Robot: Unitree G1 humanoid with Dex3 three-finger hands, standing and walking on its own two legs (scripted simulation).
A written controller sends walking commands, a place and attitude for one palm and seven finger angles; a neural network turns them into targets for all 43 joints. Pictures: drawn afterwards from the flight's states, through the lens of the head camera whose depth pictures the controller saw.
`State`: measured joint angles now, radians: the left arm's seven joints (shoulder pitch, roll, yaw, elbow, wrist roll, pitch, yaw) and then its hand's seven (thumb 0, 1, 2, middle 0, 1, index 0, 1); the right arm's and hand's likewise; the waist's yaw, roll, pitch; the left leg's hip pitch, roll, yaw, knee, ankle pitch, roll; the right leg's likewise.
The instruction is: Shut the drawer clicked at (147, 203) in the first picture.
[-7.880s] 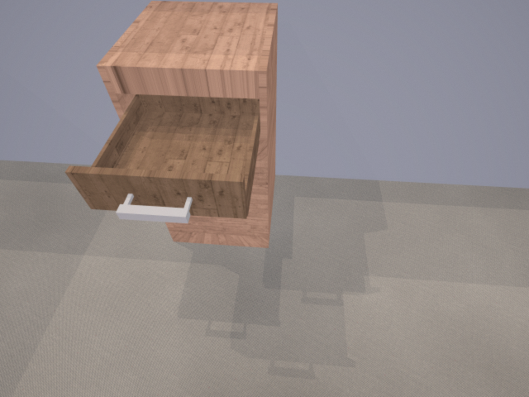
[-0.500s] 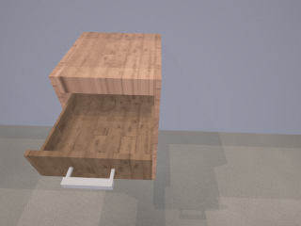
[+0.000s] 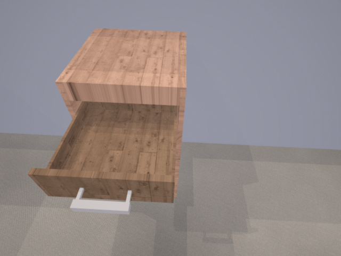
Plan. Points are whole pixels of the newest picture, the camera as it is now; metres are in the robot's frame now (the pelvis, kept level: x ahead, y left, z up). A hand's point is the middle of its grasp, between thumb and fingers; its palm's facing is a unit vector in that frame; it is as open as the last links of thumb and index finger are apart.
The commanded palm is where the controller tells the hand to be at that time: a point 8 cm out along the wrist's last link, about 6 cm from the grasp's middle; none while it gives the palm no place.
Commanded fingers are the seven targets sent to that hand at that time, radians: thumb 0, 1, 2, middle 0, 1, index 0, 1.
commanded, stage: look again from close up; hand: left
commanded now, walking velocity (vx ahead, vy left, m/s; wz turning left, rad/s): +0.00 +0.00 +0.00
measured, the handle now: (103, 199) +0.28 +0.21 -0.08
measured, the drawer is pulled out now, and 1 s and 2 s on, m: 0.30 0.29 0.29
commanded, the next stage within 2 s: raise the hand and make a fist in 0.26 s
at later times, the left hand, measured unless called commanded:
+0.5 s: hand out of the picture +0.10 +0.21 -0.08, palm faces +0.22 -0.95 -0.24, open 7.1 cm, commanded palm +0.08 +0.22 -0.06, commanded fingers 0.00 0.90 0.90 -0.36 -0.47 -0.36 -0.47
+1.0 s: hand out of the picture +0.11 +0.15 -0.02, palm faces +0.00 -1.00 -0.01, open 4.8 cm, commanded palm +0.08 +0.22 -0.03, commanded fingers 0.00 0.90 0.90 -0.86 -1.01 -0.86 -1.01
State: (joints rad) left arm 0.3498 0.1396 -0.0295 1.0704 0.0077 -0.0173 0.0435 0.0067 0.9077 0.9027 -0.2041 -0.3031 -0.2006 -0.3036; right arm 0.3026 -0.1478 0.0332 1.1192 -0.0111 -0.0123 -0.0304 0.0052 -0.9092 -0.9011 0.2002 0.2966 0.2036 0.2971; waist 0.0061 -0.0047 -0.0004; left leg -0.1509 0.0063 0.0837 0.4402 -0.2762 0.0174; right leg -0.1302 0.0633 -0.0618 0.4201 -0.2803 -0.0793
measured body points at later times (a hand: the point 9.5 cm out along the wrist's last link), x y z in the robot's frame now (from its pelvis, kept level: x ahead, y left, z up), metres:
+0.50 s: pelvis -0.01 +0.02 -0.01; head -0.02 -0.01 +0.44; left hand +0.08 +0.26 -0.07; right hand +0.04 -0.23 -0.15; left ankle -0.02 +0.10 -0.74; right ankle -0.03 -0.06 -0.74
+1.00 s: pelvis -0.08 +0.00 -0.09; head -0.04 +0.00 +0.36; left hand +0.10 +0.21 -0.02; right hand +0.16 -0.17 -0.15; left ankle -0.03 +0.11 -0.74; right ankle -0.03 -0.06 -0.74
